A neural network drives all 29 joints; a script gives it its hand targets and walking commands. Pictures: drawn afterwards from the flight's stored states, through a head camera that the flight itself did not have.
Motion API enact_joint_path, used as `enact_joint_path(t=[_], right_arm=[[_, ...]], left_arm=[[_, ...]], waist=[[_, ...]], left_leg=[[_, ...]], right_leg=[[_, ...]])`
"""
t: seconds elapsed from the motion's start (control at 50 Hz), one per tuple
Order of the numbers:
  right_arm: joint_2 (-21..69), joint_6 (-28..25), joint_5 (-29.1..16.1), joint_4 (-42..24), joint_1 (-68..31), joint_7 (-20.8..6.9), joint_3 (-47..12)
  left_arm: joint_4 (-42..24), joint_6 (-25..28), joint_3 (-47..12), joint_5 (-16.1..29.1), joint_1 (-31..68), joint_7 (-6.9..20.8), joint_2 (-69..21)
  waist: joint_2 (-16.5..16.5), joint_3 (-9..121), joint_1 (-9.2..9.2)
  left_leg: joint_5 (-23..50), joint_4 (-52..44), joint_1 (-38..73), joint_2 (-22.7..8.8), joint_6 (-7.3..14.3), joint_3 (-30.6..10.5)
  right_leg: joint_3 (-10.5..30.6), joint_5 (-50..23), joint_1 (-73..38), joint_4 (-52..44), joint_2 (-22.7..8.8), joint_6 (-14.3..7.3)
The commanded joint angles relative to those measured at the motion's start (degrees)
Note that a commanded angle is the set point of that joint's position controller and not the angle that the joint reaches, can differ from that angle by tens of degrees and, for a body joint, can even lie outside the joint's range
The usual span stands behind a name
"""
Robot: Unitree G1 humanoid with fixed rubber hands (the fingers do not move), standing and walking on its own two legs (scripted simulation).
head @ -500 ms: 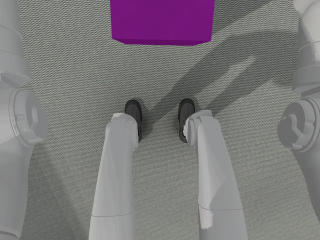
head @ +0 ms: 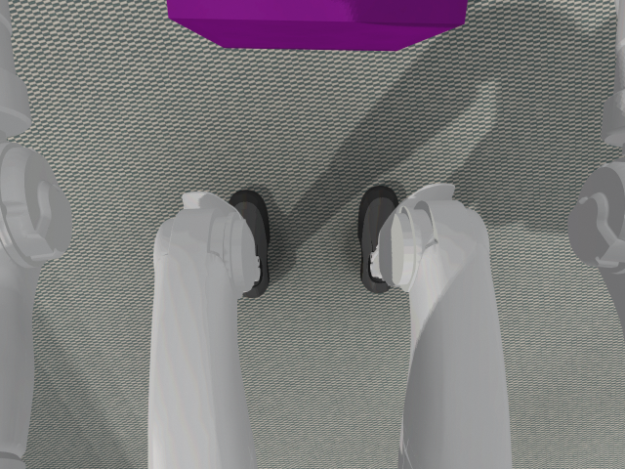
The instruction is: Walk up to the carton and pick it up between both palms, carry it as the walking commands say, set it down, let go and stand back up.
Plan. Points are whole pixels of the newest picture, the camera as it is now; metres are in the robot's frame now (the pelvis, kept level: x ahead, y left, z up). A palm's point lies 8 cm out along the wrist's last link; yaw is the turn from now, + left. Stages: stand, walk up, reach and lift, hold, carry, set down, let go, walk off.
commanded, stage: reach and lift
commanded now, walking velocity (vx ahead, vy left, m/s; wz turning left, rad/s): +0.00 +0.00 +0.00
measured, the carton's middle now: out of the picture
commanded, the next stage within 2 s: none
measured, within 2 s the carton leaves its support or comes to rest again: neither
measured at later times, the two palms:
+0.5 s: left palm out of the picture +0.59 +0.21 -0.27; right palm out of the picture +0.57 -0.22 -0.27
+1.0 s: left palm out of the picture +0.59 +0.20 -0.28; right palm out of the picture +0.57 -0.21 -0.28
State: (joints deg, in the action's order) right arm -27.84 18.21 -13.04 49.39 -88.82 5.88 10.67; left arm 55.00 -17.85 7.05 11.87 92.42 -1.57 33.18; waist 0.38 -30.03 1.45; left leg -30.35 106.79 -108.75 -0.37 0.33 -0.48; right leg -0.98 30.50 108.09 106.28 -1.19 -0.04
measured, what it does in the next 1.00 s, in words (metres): lowers itself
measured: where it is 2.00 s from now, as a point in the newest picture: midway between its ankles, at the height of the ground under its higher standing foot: (314, 259)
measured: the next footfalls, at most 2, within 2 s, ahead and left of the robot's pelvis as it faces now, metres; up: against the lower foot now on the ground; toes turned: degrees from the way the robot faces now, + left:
none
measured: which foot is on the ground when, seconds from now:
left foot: down 0.00-1.00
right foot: down 0.00-1.00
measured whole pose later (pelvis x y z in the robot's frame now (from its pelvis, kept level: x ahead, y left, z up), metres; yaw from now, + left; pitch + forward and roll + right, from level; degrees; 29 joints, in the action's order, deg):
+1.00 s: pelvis +0.02 +0.00 -0.12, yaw +0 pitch +31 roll -1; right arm -24.6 7.1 -17.4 61.0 -86.4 7.0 4.7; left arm 64.2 -7.4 2.1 15.8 89.3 -3.9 29.8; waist -0.7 -30.0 1.5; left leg -37.7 131.4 -124.8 -0.5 0.1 -0.6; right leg -0.6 37.7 124.4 131.0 -0.9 -0.1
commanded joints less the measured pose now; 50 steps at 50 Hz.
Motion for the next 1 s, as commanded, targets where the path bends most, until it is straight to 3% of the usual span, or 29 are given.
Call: enact_joint_path(t=[0.0, 0.02, 0.06, 0.08, 0.1, 0.12, 0.14, 0.16, 0.2, 0.24, 0.26, 0.3, 0.32, 0.36, 0.4, 0.44, 0.46, 0.52, 0.6, 0.64, 0.7, 0.74, 0.78, 0.8, 0.82, 0.86, 0.88, 0.9, 0.98], right_arm=[[-10.82, -2.91, -0.56, -15.02, -20.15, 0.7, 1.99], [-13.6, -3.46, 0.51, -12.73, -20.04, 1.38, 4.44], [-12.22, -3.35, 2.22, -2.77, -21.27, 0.86, 2.82], [-10.87, -3.97, 1.68, -5.1, -18.78, 0.86, 2.06], [-10.43, -4.56, 2.17, -8.62, -19.96, 1.16, 2.6], [-10.5, -4.87, 1.54, -5.65, -20.93, 1.21, 1.81], [-9.33, -5.18, 0.65, -6.03, -19.34, 1.41, 1.65], [-7.92, -5.14, -0.53, -4.6, -20.07, 0.99, -0.06], [-7.96, -6.84, 0.44, -4.43, -16.81, 0.56, 1.62], [-7.7, -7.83, -0.37, -4.77, -18.33, 0.42, 0.03], [-6.83, -8.27, 0.11, 0.63, -16.81, 0.42, 0.1], [-7.47, -9.4, -0.58, -3.49, -17.99, 0.2, -0.7], [-8.97, -9.73, 0.0, 0.18, -19.66, 0.38, 0.72], [-9.3, -10.68, -0.22, -5.54, -20.51, 0.72, -0.78], [-6.77, -10.37, -1.85, 5.41, -18.54, 0.19, -2.52], [-9.51, -11.41, -2.18, 0.54, -19.33, 0.42, -1.12], [-9.52, -11.44, -1.75, 5.31, -18.49, 0.44, -1.12], [-9.53, -12.88, -3.4, 1.16, -19.79, 0.54, -3.25], [-11.5, -12.85, -4.0, 2.96, -19.01, 1.18, -2.59], [-11.05, -13.11, -3.18, 0.55, -19.1, 1.41, -3.21], [-7.62, -12.92, -4.23, 2.67, -16.86, 1.16, -5.0], [-9.36, -12.88, -3.97, 3.88, -15.87, 1.32, -3.7], [-8.31, -12.59, -4.01, 4.72, -16.6, 0.94, -4.31], [-7.92, -12.81, -4.01, 5.49, -15.19, 0.68, -4.25], [-5.96, -12.8, -4.06, 5.65, -15.02, 0.77, -5.08], [-8.28, -13.86, -3.01, 1.66, -15.82, 1.33, -2.75], [-6.33, -13.29, -4.06, 4.29, -14.53, 1.33, -4.57], [-6.33, -13.11, -3.67, 7.65, -12.42, 1.17, -4.31], [-7.75, -13.82, -4.41, 0.1, -19.22, 1.59, -3.65]], left_arm=[[-17.72, 3.25, 2.27, 0.42, 22.8, -0.63, 13.13], [-15.85, 3.24, 1.28, 0.34, 22.98, -0.92, 12.84], [0.39, 3.06, 0.83, 0.05, 21.06, -0.06, 11.37], [-4.79, 4.11, 3.27, -1.08, 19.4, -0.24, 13.6], [-9.03, 4.84, 3.15, -0.8, 21.58, -0.57, 13.5], [-4.58, 5.07, 0.77, 1.2, 21.82, -0.29, 11.4], [-6.81, 5.63, 0.86, 1.37, 22.26, -0.65, 11.53], [0.81, 5.89, -0.12, 1.14, 19.65, -0.2, 10.81], [-5.1, 7.01, -0.25, 0.63, 19.8, -0.19, 9.69], [-0.74, 7.93, 0.15, 0.54, 18.97, -0.4, 9.82], [2.78, 8.34, -1.33, 1.67, 17.67, -0.47, 9.29], [-2.4, 9.82, 1.21, -0.39, 18.42, -1.05, 11.6], [2.26, 9.8, 0.52, 0.17, 19.1, -1.36, 11.25], [-3.9, 10.42, -1.06, 2.19, 20.37, -1.3, 10.03], [5.77, 10.39, -2.24, 2.14, 18.52, -1.21, 9.48], [-2.28, 11.33, -2.34, 2.5, 21.11, -2.14, 10.25], [1.65, 11.39, -1.69, 1.63, 20.78, -2.07, 10.35], [0.05, 12.12, -1.48, 2.64, 19.33, -2.45, 10.88], [-1.37, 11.82, -5.2, 4.51, 19.65, -2.63, 8.55], [-1.59, 11.57, -2.85, 3.81, 19.3, -2.71, 9.71], [-0.12, 11.93, -4.4, 4.97, 17.04, -2.4, 7.05], [-2.57, 12.17, -3.68, 4.38, 18.26, -3.05, 8.47], [1.25, 12.04, -2.96, 3.49, 15.55, -2.81, 7.16], [4.95, 11.43, -3.99, 3.49, 14.75, -2.57, 5.37], [3.96, 11.87, -2.94, 2.53, 13.48, -2.46, 7.19], [-1.97, 12.8, -3.29, 3.36, 15.96, -2.68, 7.51], [0.16, 12.84, -2.75, 3.59, 14.93, -2.6, 7.42], [2.13, 12.56, -3.9, 3.98, 15.49, -2.17, 4.66], [-1.22, 12.84, -4.59, 5.05, 18.6, -2.75, 4.37]], waist=[[1.57, 121.55, 1.02], [4.79, 120.17, 3.16], [2.2, 103.81, 3.43], [0.92, 104.87, 0.61], [0.26, 108.76, 1.66], [0.97, 109.75, 3.38], [2.36, 108.59, 2.11], [2.89, 105.7, 0.54], [3.12, 104.82, 2.54], [2.92, 100.86, 0.83], [2.76, 97.33, 2.1], [1.94, 97.94, -0.64], [2.79, 91.95, 0.29], [-0.16, 98.82, 2.47], [1.58, 88.02, 0.33], [3.39, 93.47, 1.55], [4.36, 88.73, 0.71], [0.07, 91.3, 0.4], [6.93, 94.59, 2.51], [2.07, 93.01, 2.18], [1.45, 89.49, 0.34], [3.29, 89.96, 1.62], [3.05, 85.94, -0.69], [3.47, 85.64, 0.84], [2.28, 84.51, -1.33], [0.49, 88.97, 1.7], [-0.68, 88.71, 0.31], [1.09, 85.67, 1.55], [1.98, 88.2, 1.34]], left_leg=[[24.78, -3.68, 42.43, 2.98, -0.42, 2.34], [25.15, -2.23, 41.6, 3.1, -0.71, 2.25], [17.44, -1.03, 29.47, 2.94, -0.58, 2.13], [18.22, -0.83, 30.14, 3.11, -0.48, 2.37], [22.44, 1.02, 30.24, 2.87, -0.58, 2.41], [19.93, 2.17, 31.76, 2.87, -0.83, 2.62], [21.36, 2.39, 31.01, 2.95, -1.0, 2.81], [19.63, 4.0, 29.77, 2.86, -0.47, 3.45], [23.29, 4.78, 31.32, 2.67, -1.01, 1.61], [21.76, 6.15, 27.27, 1.96, -0.93, 2.68], [20.92, 6.91, 24.76, 2.27, -1.02, 1.85], [21.68, 8.4, 23.8, 2.05, -0.84, 2.18], [20.45, 8.7, 20.1, 1.7, -0.96, 2.2], [23.17, 10.52, 23.0, 1.67, -0.92, 1.84], [20.31, 11.24, 20.45, 1.36, -0.98, 2.12], [24.31, 13.03, 26.72, 1.17, -1.15, 1.13], [22.24, 12.9, 23.14, 1.04, -1.43, 1.7], [23.45, 14.86, 23.1, 0.97, -0.54, 1.47], [26.13, 16.02, 32.39, 0.84, -1.6, 1.47], [23.2, 15.71, 26.31, 0.98, -0.98, 1.79], [23.4, 15.44, 22.99, 0.91, -0.92, 2.44], [23.49, 15.69, 23.62, 0.96, -1.32, 2.29], [23.17, 15.52, 23.65, 1.3, -0.95, 1.91], [23.39, 15.7, 23.34, 1.01, -0.9, 1.65], [22.31, 14.92, 21.01, 1.07, -0.85, 2.12], [24.31, 15.6, 21.1, 1.68, -1.01, 1.54], [24.47, 16.13, 21.15, 1.61, -1.06, 2.04], [22.4, 15.51, 19.93, 1.34, -1.62, 2.48], [23.6, 15.46, 21.38, 1.5, -0.99, 2.17]], right_leg=[[-1.99, -24.6, -41.22, -3.79, 3.64, 0.97], [-2.75, -24.84, -38.18, -2.65, 4.09, 0.26], [-3.11, -20.91, -31.78, -0.48, 3.28, 0.79], [-2.48, -21.72, -34.19, 0.72, 3.36, 1.0], [-2.11, -25.57, -35.42, 1.13, 3.76, 1.02], [-2.15, -24.4, -36.8, 2.0, 3.26, 0.75], [-2.02, -25.22, -34.91, 2.53, 3.23, 0.66], [-1.44, -23.71, -34.24, 2.91, 3.08, 0.99], [-2.82, -24.76, -29.73, 5.03, 3.3, 0.96], [-1.63, -24.92, -29.97, 5.47, 3.07, 0.81], [-1.56, -25.43, -30.69, 7.11, 3.05, 0.93], [-1.15, -26.51, -29.64, 9.22, 3.14, 0.88], [-0.98, -24.93, -27.31, 9.51, 2.97, 0.94], [-1.39, -28.76, -32.35, 10.98, 2.35, 1.09], [-1.35, -23.7, -24.72, 11.98, 1.96, 1.12], [-1.58, -25.01, -23.65, 13.31, 1.94, 1.06], [-1.42, -22.87, -21.32, 13.62, 2.23, 1.08], [-1.3, -25.35, -23.16, 15.37, 1.67, 1.52], [-2.75, -23.17, -19.43, 15.35, 1.65, 0.78], [-2.6, -23.94, -23.16, 15.48, 1.79, 1.26], [-2.2, -23.75, -22.15, 15.32, 2.08, 1.17], [-2.12, -24.83, -22.0, 16.09, 1.98, 0.63], [-1.66, -22.47, -17.77, 15.82, 2.44, 0.69], [-2.4, -23.69, -18.08, 15.72, 2.43, 0.99], [-2.0, -23.35, -18.51, 15.25, 2.36, 1.46], [-1.53, -28.04, -23.85, 16.37, 2.77, 1.15], [-1.61, -28.42, -24.72, 16.24, 2.64, 1.32], [-1.72, -26.02, -22.79, 15.52, 2.36, 1.08], [-1.06, -25.73, -22.32, 15.16, 2.73, 0.42]])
